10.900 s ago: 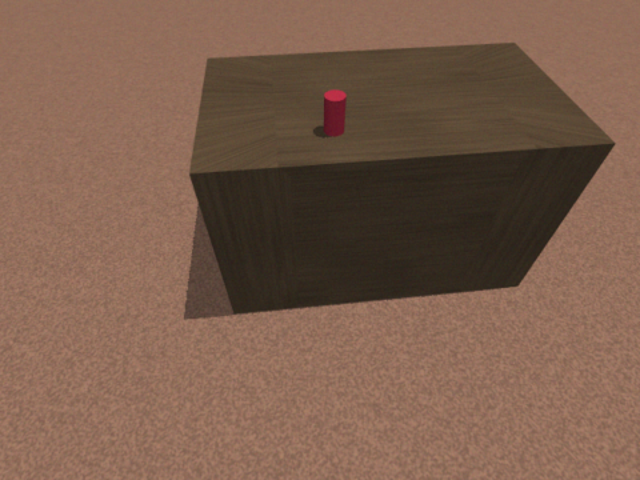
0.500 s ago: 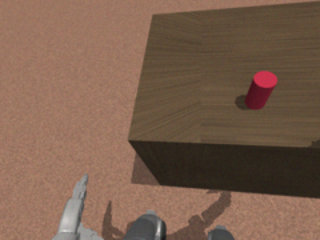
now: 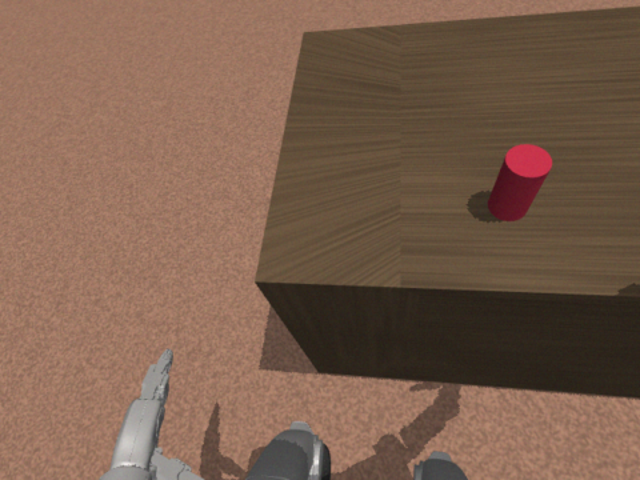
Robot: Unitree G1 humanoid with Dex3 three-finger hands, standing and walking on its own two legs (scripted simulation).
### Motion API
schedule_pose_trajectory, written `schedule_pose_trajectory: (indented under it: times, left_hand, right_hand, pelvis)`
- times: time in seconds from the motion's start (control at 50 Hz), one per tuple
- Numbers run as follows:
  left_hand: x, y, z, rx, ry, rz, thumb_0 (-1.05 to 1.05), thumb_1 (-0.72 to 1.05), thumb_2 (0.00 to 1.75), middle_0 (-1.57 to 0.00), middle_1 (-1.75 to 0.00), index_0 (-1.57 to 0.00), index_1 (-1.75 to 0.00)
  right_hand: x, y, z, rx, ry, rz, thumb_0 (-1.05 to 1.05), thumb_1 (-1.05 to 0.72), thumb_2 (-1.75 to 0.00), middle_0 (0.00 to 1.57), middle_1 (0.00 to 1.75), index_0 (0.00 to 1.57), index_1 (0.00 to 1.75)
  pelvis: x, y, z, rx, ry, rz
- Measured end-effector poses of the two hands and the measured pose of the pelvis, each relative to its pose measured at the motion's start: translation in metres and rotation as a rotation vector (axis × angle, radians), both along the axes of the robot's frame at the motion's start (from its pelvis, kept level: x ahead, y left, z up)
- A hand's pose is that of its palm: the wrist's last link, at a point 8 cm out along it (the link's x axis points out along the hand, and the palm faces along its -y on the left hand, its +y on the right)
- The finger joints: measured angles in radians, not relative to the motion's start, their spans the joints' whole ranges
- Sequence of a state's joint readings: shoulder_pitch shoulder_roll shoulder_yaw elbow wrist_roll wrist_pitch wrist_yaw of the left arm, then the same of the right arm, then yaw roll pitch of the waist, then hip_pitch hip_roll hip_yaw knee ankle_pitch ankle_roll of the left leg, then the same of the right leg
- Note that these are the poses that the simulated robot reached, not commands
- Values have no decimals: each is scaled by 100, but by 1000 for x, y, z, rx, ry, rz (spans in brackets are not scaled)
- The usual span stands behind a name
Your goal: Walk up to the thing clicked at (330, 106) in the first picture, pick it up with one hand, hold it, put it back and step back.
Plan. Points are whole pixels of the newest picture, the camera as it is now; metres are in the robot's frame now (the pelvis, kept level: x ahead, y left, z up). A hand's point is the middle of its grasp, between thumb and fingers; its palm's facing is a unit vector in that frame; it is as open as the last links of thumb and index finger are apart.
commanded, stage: approach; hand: right
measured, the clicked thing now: (517, 185) +0.51 -0.18 -0.01
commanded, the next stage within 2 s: close in in 0.30 s
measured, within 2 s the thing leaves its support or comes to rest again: neither
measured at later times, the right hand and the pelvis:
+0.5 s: hand (569, 200) +0.49 -0.24 -0.01, palm faces +0.08 +0.99 +0.06, open 17.5 cm; pelvis -0.01 +0.00 -0.03, yaw +1 degrees
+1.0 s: hand (525, 194) +0.50 -0.19 -0.01, palm faces +0.11 +0.99 +0.01, open 17.6 cm; pelvis -0.01 +0.00 -0.05, yaw +2 degrees
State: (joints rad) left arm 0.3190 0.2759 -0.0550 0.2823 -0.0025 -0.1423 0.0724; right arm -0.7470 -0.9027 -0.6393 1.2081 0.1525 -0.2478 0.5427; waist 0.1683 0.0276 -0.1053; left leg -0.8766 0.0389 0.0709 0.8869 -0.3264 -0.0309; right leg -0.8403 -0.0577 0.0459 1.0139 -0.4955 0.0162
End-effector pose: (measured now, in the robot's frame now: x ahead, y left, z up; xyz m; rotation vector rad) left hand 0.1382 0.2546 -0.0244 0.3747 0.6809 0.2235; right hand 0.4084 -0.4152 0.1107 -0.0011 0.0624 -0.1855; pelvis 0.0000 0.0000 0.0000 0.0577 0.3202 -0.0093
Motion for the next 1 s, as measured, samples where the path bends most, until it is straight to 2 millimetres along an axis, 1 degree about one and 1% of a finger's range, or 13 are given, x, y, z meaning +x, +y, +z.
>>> schedule_pose_trajectory:
  times: [0.08, 0.12, 0.18, 0.26, 0.32, 0.4, 0.46, 0.52, 0.6, 0.66, 0.78, 0.9, 1.0]
  left_hand:
    - [0, -1, -2, -1, 10, -5, -1, -54, 6, -7, -5, -6, -6]
    - [1, -2, -5, -3, 17, -9, -1, -54, 6, -7, -5, -6, -6]
    - [6, -3, -6, -1, 6, -20, -1, -54, 6, -7, -5, -6, -6]
    - [13, -5, -7, 2, -24, -35, -1, -54, 6, -7, -5, -6, -6]
    - [14, -4, -3, 11, -52, -40, -1, -54, 6, -7, -6, -6, -6]
    - [4, 4, 0, 44, -62, -21, -1, -54, 6, -7, -6, -7, -6]
    - [-4, 13, 4, 86, -65, 1, -1, -54, 5, -8, -6, -7, -6]
    - [-11, 17, 5, 110, -63, 11, -1, -54, 5, -7, -6, -7, -6]
    - [-16, 14, 2, 103, -63, 11, -1, -54, 5, -7, -6, -6, -6]
    - [-17, 10, -2, 82, -66, 11, -1, -54, 5, -7, -6, -7, -6]
    - [-16, 5, -4, 47, -93, 12, -1, -54, 5, -7, -6, -7, -6]
    - [-19, 11, 4, 59, -99, 22, -1, -53, 5, -7, -6, -7, -6]
    - [-21, 17, 2, 82, -72, 26, -1, -53, 5, -7, -6, -7, -6]
  right_hand:
    - [0, 4, -5, 3, 0, 14, -1, 57, -5, 4, 5, 5, 6]
    - [2, 8, -12, 11, 12, 26, -1, 57, -5, 4, 5, 5, 5]
    - [8, 21, -25, 14, 31, 53, -1, 56, -5, 4, 5, 5, 5]
    - [19, 46, -52, 39, 52, 92, -1, 55, -5, 4, 5, 5, 5]
    - [28, 68, -75, 56, 67, 114, -1, 54, -6, 4, 5, 5, 5]
    - [41, 96, -104, 77, 68, 123, -1, 54, -6, 4, 5, 5, 5]
    - [51, 114, -120, 75, 41, 117, -1, 55, -6, 3, 5, 5, 5]
    - [58, 125, -124, 63, -8, 101, -2, 56, -5, 3, 4, 5, 5]
    - [63, 132, -124, 43, -12, 82, -2, 58, -5, 3, 4, 5, 5]
    - [64, 141, -123, 33, 0, 87, -2, 58, -4, 3, 5, 5, 5]
    - [63, 162, -120, 28, 12, 106, -2, 58, -4, 3, 5, 4, 5]
    - [62, 168, -122, 37, 10, 70, -1, 57, -4, 4, 5, 5, 5]
    - [65, 173, -124, 14, -5, 71, -1, 56, -4, 4, 5, 4, 5]
  pelvis:
    - [1, 1, -1, 0, 4, -4]
    - [1, 0, -2, 1, 9, -5]
    - [1, 0, -4, 0, 18, -5]
    - [0, 1, -9, -1, 35, -1]
    - [-2, 1, -14, -2, 49, 3]
    - [-5, 2, -23, -2, 68, 9]
    - [-8, 2, -30, -2, 85, 18]
    - [-11, 3, -36, -2, 98, 23]
    - [-13, 4, -41, 2, 107, 23]
    - [-14, 2, -43, 4, 107, 24]
    - [-14, 1, -44, 1, 102, 29]
    - [-15, 2, -44, -4, 92, 31]
    - [-14, 4, -45, -7, 100, 32]
